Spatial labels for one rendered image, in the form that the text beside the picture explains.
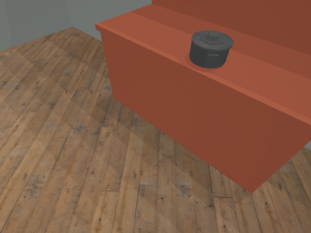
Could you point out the lid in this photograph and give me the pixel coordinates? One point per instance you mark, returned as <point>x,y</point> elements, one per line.
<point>201,40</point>

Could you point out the pot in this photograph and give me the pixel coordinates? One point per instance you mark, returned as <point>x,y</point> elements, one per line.
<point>209,59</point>

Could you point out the knob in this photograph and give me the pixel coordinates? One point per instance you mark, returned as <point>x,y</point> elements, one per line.
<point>213,35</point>

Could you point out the table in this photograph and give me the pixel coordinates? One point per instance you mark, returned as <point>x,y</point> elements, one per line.
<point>246,118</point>

